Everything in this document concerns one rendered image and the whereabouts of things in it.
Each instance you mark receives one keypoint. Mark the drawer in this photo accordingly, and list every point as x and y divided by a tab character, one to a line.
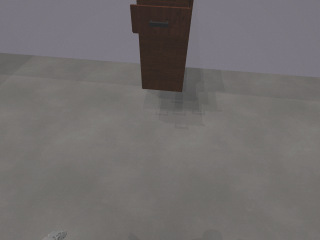
177	15

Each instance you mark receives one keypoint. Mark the cabinet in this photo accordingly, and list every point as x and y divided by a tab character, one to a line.
163	57

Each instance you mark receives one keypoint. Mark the handle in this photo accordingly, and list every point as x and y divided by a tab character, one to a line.
158	24

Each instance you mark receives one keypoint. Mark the left robot hand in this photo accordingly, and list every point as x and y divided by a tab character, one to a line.
56	235

